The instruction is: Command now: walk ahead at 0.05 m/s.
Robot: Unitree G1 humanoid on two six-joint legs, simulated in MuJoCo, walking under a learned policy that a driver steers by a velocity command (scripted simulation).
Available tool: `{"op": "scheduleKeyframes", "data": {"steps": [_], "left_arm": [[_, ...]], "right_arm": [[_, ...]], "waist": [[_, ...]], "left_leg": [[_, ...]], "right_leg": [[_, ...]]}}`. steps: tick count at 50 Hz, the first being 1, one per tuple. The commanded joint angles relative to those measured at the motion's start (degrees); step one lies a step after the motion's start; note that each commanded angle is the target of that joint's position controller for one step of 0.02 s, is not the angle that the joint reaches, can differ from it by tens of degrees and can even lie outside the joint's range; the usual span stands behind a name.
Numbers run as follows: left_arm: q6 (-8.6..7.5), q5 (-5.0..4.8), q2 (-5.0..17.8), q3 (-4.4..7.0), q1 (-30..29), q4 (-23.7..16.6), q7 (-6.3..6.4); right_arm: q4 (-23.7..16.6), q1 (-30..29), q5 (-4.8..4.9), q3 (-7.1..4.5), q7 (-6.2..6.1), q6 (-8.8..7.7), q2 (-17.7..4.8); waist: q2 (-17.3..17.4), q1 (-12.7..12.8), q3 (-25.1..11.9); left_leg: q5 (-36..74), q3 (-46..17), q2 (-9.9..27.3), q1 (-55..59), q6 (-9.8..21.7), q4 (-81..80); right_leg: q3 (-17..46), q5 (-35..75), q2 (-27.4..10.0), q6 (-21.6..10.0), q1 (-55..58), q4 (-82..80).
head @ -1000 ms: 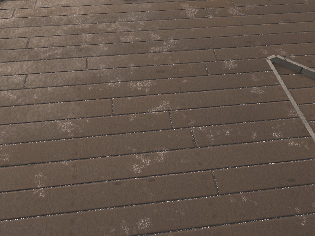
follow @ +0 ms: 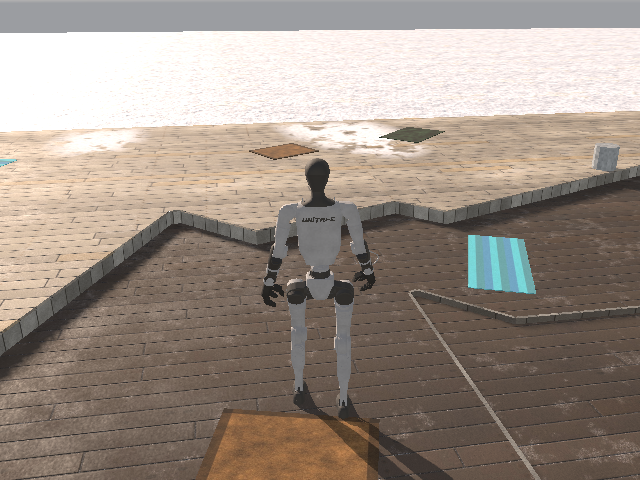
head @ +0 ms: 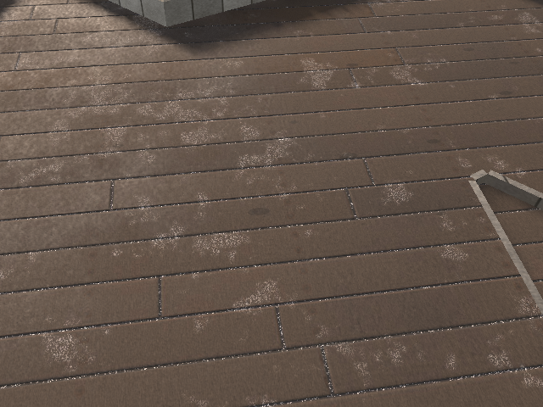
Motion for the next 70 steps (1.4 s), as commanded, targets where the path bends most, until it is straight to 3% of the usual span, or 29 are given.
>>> {"op": "scheduleKeyframes", "data": {"steps": [1, 5, 12, 21, 24, 26, 28, 29, 30, 33, 34, 35, 36, 37, 38, 40, 43, 49, 55, 58, 59, 60, 61, 62, 63, 64, 65, 67, 70], "left_arm": [[0.7, -0.12, 6.7, 1.61, 3.6, -0.7, 0.69], [0.7, -0.46, 6.2, 1.73, 3.2, 1.4, 0.93], [1.19, -0.42, 5.2, 1.72, 3.3, 4.9, 1.28], [0.11, -0.36, 4.2, 1.2, 4.7, 8.4, 1.42], [0.02, -0.94, 5.2, 1.5, 5.9, 9.0, 1.63], [-0.79, -1.24, 6.5, 1.9, 7.7, 8.8, 1.71], [-1.99, -1.97, 9.4, 2.96, 10.9, 9.7, 1.79], [-2.66, -1.97, 10.2, 3.34, 9.0, 9.4, 1.75], [-3.27, -1.97, 9.1, 3.2, 8.0, 9.0, 1.58], [-3.68, -2.49, 7.5, 2.91, 5.3, 8.2, 0.49], [-3.77, -2.22, 7.8, 2.91, 4.5, 7.7, 0.28], [-4.07, -2.26, 6.0, 2.36, 3.2, 6.5, 0.18], [-4.93, -2.03, 2.5, 1.49, 3.7, 4.4, 0.47], [-5.68, -2.93, 4.1, 2.04, 1.7, 3.5, 0.27], [-6.2, -4.01, 4.7, 2.31, 1.1, 3.2, -0.27], [-6.52, -3.55, 4.7, 2.85, 0.6, 3.7, -0.49], [-5.39, -2.55, 4.0, 3.5, 0.1, 3.8, -0.85], [-4.71, -1.99, 1.8, 2.6, -12.8, -0.9, -1.34], [-5.22, -2.54, 2.9, 1.99, -20.3, -4.0, -3.1], [-5.59, -2.5, 6.0, 3.21, -15.6, -3.6, -3.52], [-5.55, -2.44, 7.9, 4.42, -8.2, -1.5, -3.32], [-5.35, -2.49, 10.6, 5.84, 2.7, 1.7, -2.89], [-5.21, -1.06, 16.5, 7.15, 11.9, 3.6, -2.47], [-5.01, -1.43, 14.5, 6.29, 13.4, 4.4, -2.75], [-5.43, -1.91, 10.6, 4.9, 8.0, 3.7, -2.93], [-5.7, -1.69, 8.1, 4.09, 2.5, 2.3, -2.81], [-6.06, -1.11, 6.4, 3.43, -2.0, 1.6, -3.01], [-6.61, -0.17, 4.2, 2.7, -5.1, 1.7, -3.36], [-6.88, -0.26, 5.5, 2.88, -2.5, 3.3, -2.7]], "right_arm": [[-2.0, -0.9, 0.18, -1.75, 0.15, -1.12, -7.4], [0.1, -1.0, 0.41, -1.86, -0.31, -1.16, -7.1], [3.3, -2.7, 0.56, -2.06, -0.83, -0.17, -6.5], [7.0, -3.0, 0.59, -2.21, -1.77, 0.81, -6.0], [8.6, -1.4, 1.09, -2.65, -1.95, 1.13, -6.7], [8.1, -3.1, 1.13, -2.63, -1.73, 0.2, -6.2], [7.0, -6.1, 1.93, -2.52, -0.84, -1.57, -4.8], [6.6, -6.3, 2.07, -2.44, -0.4, -2.39, -4.4], [6.8, -5.4, 2.26, -2.56, 0.0, -3.11, -4.8], [9.7, 2.1, 2.67, -3.06, 0.67, -4.17, -4.3], [12.0, 8.1, 2.41, -4.12, 0.61, -4.06, -6.0], [13.6, 15.4, 2.16, -5.56, 0.36, -4.15, -10.3], [14.9, 23.0, 2.19, -6.41, 0.76, -4.26, -15.0], [14.7, 20.6, 1.41, -4.44, 1.08, -5.07, -10.5], [13.3, 15.7, 1.26, -3.31, 1.13, -5.67, -7.8], [11.7, 11.0, 0.98, -2.2, 1.43, -6.06, -5.8], [12.2, 13.2, 0.51, -1.42, 0.77, -5.5, -5.3], [12.5, 16.8, 0.5, -1.8, -1.03, -4.72, -8.5], [14.0, 20.3, 1.58, -2.41, -1.22, -3.99, -8.5], [13.4, 18.4, 1.54, -3.21, -1.21, -3.35, -10.3], [13.1, 17.4, 1.37, -3.18, -1.2, -2.92, -10.2], [12.3, 17.1, 0.94, -2.59, -1.22, -2.61, -8.9], [11.0, 22.8, 0.3, -0.85, -0.66, -3.12, -3.2], [11.6, 23.4, 1.4, 0.06, -0.3, -4.71, -0.7], [10.1, 17.7, 3.1, -1.45, -0.07, -6.06, -6.3], [8.4, 12.7, 3.91, -1.83, -0.17, -6.75, -8.2], [8.1, 10.7, 3.26, -2.11, -0.64, -6.77, -8.1], [8.8, 12.8, 2.0, -2.59, -1.15, -5.25, -6.3], [8.5, 12.2, 2.13, -2.68, -1.3, -3.52, -4.7]], "waist": [[5.0, 0.1, -4.7], [2.7, -0.4, -5.8], [1.5, -0.3, -2.6], [1.5, -0.8, 0.1], [0.0, -0.9, 2.3], [-1.8, 0.3, 5.8], [-8.0, 1.8, 9.4], [-9.9, 1.1, 11.4], [-8.8, 0.2, 12.0], [-6.3, -3.9, 9.1], [-5.1, -6.2, 5.9], [3.6, -8.8, 2.5], [18.3, -10.3, -3.0], [13.0, -8.1, -2.1], [8.9, -5.7, 2.0], [4.0, -3.2, 4.2], [4.8, -2.3, 3.8], [4.7, -4.6, 6.1], [4.6, -5.2, 8.1], [6.6, -1.2, 3.8], [7.0, 2.9, -0.9], [6.2, 7.5, -7.6], [-5.7, 6.3, -17.8], [-13.8, 5.6, -23.9], [-10.1, 5.4, -15.3], [-6.9, 3.9, -8.5], [-2.6, 1.7, -4.1], [-3.6, -2.0, -1.9], [-3.0, -3.1, 0.6]], "left_leg": [[19.5, -7.4, 6.1, 11.0, 4.8, -3.3], [24.0, -6.4, 5.5, 13.3, 5.4, -1.8], [14.9, -5.5, 4.2, 11.5, 4.9, -3.4], [6.7, -4.5, 2.8, 11.6, 3.7, -4.8], [-19.0, -2.2, 0.0, 8.0, 3.4, -4.0], [-22.8, -0.4, -1.4, 2.5, 2.8, -0.9], [-13.7, 3.5, -2.5, -6.1, 1.6, 9.0], [-10.5, 2.2, 0.0, -8.5, 2.3, 13.4], [-11.0, 1.2, 1.6, -10.2, 3.1, 13.8], [-9.0, 5.0, -0.7, 5.3, 4.0, 0.6], [-5.7, 5.0, -2.5, 15.3, 4.0, -0.4], [-9.0, -8.3, 4.7, 24.1, 7.5, -6.9], [-15.3, -34.3, 17.8, 33.6, 15.9, -18.0], [-17.8, -41.9, 21.9, 31.4, 17.5, -20.7], [-16.8, -35.4, 21.1, 27.7, 15.8, -20.1], [-10.4, -23.2, 16.7, 22.5, 12.1, -21.4], [1.0, -13.4, 12.8, 19.4, 10.5, -23.4], [7.5, -6.4, 11.6, 16.9, 10.6, -26.0], [10.5, -3.5, 14.4, 22.4, 9.6, -24.1], [29.0, -2.3, 15.3, 25.9, 8.0, -16.1], [38.6, -0.4, 13.5, 24.8, 6.8, -7.0], [37.0, 1.6, 10.5, 17.8, 4.8, 6.4], [14.4, 3.3, 3.3, -3.5, 1.2, 29.6], [-21.0, -3.3, -3.9, -14.3, 0.2, 43.4], [-19.7, -7.2, -0.1, -20.5, 1.9, 48.9], [-14.9, -5.4, 3.1, -21.9, 3.2, 48.3], [-9.6, -4.2, 6.0, -19.1, 3.3, 44.4], [-5.2, -4.7, 9.0, -11.6, 3.3, 38.7], [-2.0, -4.1, 9.7, -12.8, 2.2, 33.3]], "right_leg": [[2.2, 9.7, -2.6, -0.5, -3.9, -3.7], [2.1, 13.2, -2.9, -0.2, -2.6, -3.6], [1.6, 9.6, -2.7, -0.2, -3.0, -4.9], [1.2, 5.2, -2.7, -0.4, -5.8, -6.3], [2.2, -12.8, -2.9, -3.0, -8.5, -7.6], [7.8, -21.0, -6.3, -6.0, -8.8, -10.7], [19.1, -25.9, -15.3, -10.7, -4.6, -18.8], [23.3, -22.9, -19.5, -12.5, -4.2, -20.1], [23.0, -17.6, -20.3, -12.5, -2.7, -19.2], [12.3, -4.4, -13.9, -8.2, -5.7, -12.4], [8.9, 5.7, -10.8, -6.9, -9.3, -6.5], [2.1, 14.6, -5.2, -3.7, -16.1, 9.7], [-1.6, -1.2, 1.9, -0.1, -27.8, 30.1], [5.9, -10.1, 0.5, -1.3, -33.2, 41.4], [7.3, -6.5, -2.7, -3.2, -36.0, 45.2], [6.1, 3.4, -7.0, -5.0, -35.0, 40.3], [3.8, 8.6, -8.4, -3.5, -30.6, 33.0], [1.0, 20.4, -6.6, 0.1, -31.0, 12.7], [0.8, 22.3, -5.1, -2.0, -28.6, 3.4], [-1.3, 17.2, -2.1, -4.7, -19.1, 1.7], [-2.8, 16.4, 0.0, -6.1, -9.3, 1.6], [-1.2, 15.7, -1.1, -8.0, 6.0, 2.6], [21.9, 7.5, -16.4, -15.8, 29.4, 1.4], [45.4, -4.4, -23.7, -20.3, 34.3, -11.8], [40.7, -8.3, -21.4, -16.8, 27.3, -14.1], [32.0, -5.2, -19.5, -14.6, 18.6, -14.9], [24.8, 1.6, -17.5, -13.5, 9.1, -16.7], [17.3, 8.1, -14.2, -12.4, -1.2, -19.6], [10.9, 12.4, -13.2, -13.0, -4.4, -22.9]]}}
Velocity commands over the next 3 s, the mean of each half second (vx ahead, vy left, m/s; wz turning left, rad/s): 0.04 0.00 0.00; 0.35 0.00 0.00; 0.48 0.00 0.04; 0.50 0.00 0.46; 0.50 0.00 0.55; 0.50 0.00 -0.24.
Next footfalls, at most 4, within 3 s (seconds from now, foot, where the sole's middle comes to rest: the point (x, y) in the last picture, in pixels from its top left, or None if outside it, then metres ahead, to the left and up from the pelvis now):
1.20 right None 0.46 -0.12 -0.77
1.78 left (236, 311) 0.76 0.13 -0.77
2.26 right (276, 217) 1.09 0.02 -0.77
2.76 left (165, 195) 1.17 0.38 -0.77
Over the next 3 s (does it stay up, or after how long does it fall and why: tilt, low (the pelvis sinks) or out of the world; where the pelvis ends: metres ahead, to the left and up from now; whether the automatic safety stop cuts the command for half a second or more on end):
stays up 1.20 0.27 0.01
